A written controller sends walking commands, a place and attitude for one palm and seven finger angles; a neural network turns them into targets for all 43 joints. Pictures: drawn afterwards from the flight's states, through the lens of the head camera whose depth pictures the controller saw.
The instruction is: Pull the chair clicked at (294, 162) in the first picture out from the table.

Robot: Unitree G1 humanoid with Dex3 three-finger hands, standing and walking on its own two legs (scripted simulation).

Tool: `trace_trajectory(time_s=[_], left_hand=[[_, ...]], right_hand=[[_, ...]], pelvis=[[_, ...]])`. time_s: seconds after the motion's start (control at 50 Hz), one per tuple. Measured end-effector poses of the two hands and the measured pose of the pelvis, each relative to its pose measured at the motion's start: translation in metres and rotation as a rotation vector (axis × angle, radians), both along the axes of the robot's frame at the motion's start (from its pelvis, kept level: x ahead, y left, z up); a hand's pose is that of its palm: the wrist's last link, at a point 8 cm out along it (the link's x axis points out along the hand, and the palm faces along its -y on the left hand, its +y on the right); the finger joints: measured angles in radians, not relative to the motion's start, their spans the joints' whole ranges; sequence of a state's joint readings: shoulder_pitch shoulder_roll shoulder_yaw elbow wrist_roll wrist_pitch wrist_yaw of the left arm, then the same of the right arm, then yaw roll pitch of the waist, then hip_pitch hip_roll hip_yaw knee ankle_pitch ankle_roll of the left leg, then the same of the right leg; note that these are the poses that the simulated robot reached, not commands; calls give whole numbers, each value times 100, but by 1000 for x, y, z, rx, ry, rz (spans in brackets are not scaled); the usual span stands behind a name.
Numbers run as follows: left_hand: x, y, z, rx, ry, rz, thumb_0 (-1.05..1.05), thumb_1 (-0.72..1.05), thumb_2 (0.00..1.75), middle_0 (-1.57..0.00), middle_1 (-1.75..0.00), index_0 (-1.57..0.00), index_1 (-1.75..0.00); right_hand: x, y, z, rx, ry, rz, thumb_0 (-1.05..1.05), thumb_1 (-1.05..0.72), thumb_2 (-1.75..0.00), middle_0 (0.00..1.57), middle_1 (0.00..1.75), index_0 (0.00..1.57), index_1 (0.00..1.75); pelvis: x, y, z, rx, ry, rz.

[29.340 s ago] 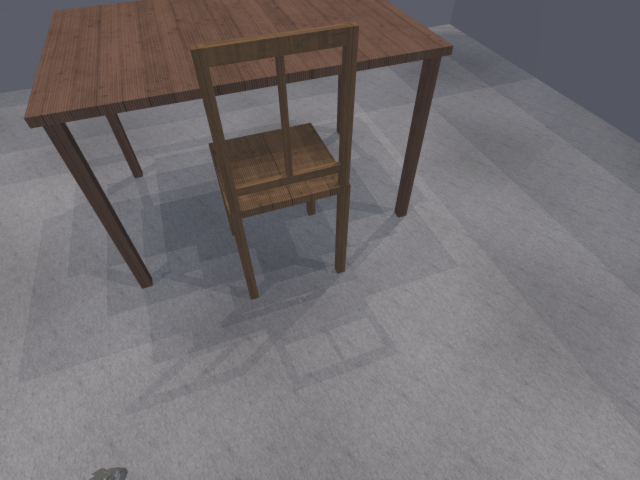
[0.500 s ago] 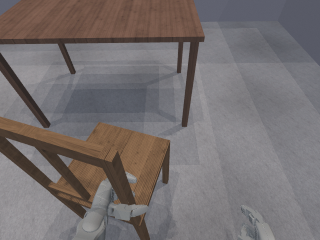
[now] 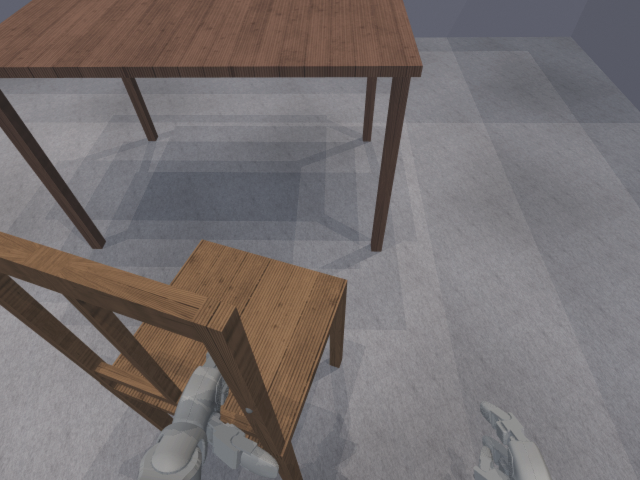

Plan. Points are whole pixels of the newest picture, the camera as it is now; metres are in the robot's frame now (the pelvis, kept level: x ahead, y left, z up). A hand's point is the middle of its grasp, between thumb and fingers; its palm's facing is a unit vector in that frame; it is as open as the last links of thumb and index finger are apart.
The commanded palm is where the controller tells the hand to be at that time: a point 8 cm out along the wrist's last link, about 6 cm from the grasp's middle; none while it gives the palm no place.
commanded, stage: draw the fingers out of the gap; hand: left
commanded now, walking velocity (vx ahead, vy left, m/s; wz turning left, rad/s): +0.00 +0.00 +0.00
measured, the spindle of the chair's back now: (136, 354) +0.30 +0.25 -0.02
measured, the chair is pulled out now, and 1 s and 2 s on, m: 0.56 0.56 0.56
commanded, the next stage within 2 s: draw the hand back to the body in 0.80 s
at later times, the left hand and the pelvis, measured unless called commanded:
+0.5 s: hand (229, 477) +0.15 +0.11 -0.02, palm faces -0.11 -0.99 -0.07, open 17.5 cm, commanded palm +0.12 +0.16 -0.01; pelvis +0.01 +0.01 -0.01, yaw +0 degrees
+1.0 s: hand out of the picture +0.10 +0.12 -0.01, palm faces -0.02 -1.00 -0.02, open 17.4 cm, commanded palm +0.06 +0.17 +0.01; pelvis -0.01 +0.02 -0.02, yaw +0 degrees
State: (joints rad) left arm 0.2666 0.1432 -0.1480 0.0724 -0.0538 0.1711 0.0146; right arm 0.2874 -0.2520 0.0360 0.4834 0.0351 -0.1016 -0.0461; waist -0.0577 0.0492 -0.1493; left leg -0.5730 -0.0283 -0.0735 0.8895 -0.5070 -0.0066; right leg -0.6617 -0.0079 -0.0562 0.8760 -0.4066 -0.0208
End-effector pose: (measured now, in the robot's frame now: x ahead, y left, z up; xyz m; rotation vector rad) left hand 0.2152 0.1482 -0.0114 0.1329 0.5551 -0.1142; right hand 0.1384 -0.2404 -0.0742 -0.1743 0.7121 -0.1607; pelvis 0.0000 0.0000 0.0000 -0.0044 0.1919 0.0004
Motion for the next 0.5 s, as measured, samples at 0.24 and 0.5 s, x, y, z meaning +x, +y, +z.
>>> trace_trajectory(time_s=[0.24, 0.5], left_hand=[[-32, 13, 0, -1, 29, 24, -1, -54, 21, 0, -1, 0, -1], [-75, 13, 4, -18, 32, 34, -2, -54, 21, 0, 0, 0, 0]], right_hand=[[10, 4, 6, -9, -31, -8, 1, -91, -90, 20, 30, 20, 30], [27, 24, 8, 0, -106, 15, 1, -91, -90, 20, 30, 20, 30]], pelvis=[[9, 4, -3, -8, 17, 2], [5, 13, -12, -18, 24, 10]])
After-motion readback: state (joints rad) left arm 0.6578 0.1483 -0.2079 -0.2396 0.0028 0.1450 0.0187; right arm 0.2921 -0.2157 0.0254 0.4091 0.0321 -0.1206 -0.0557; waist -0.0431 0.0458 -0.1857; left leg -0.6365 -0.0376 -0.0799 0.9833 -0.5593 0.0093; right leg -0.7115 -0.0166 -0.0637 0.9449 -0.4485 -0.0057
